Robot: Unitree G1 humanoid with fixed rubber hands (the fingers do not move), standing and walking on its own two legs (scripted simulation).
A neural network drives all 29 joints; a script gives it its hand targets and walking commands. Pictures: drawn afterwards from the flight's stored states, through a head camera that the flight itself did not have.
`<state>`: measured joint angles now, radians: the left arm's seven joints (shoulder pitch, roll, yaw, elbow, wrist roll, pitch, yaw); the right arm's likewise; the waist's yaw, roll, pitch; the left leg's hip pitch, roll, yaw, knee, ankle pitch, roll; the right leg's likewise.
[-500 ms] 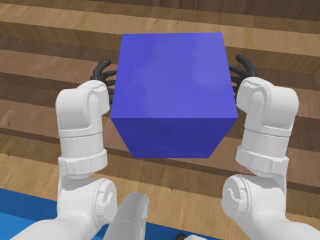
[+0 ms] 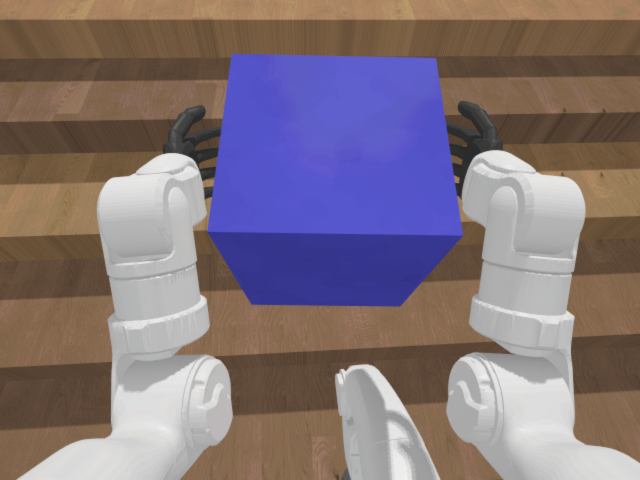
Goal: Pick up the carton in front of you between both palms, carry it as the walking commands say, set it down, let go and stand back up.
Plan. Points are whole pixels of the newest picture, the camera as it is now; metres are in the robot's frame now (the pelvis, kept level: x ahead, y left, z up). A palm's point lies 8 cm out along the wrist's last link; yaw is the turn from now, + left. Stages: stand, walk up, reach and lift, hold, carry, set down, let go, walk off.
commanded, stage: carry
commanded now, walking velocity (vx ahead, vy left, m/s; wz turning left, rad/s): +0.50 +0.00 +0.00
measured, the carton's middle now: (329, 200) +0.41 -0.06 +0.09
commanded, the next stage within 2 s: none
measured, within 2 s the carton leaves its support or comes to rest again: neither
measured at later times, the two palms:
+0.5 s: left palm out of the picture +0.66 +0.18 +0.32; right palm out of the picture +0.72 -0.11 +0.32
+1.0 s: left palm out of the picture +1.00 +0.19 +0.42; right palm out of the picture +0.98 -0.11 +0.43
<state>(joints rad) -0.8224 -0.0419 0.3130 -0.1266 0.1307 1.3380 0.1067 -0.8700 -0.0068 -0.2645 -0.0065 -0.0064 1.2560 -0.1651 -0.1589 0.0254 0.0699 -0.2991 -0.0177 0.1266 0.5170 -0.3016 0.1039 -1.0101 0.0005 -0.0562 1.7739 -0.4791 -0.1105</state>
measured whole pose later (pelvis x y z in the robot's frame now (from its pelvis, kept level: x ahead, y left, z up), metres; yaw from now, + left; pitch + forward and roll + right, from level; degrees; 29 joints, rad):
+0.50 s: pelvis +0.30 -0.02 +0.12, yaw +2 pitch +4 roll +0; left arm -0.98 0.00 0.26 0.17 0.02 1.38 0.18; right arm -0.99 -0.06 -0.39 0.14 -0.13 1.39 -0.10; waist 0.16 0.02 -0.01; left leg -1.06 0.06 0.02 1.78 -0.49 0.12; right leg -0.25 -0.01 -0.14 0.49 -0.32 -0.06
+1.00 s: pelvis +0.60 +0.06 +0.24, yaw +1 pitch +4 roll +1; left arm -0.90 0.02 0.33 -0.01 0.09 1.39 0.11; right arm -0.91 0.00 -0.27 0.06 -0.03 1.31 -0.18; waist -0.11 -0.03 0.03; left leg -0.33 0.03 0.17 0.55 -0.33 0.11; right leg -1.10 -0.05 -0.03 1.88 -0.52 -0.12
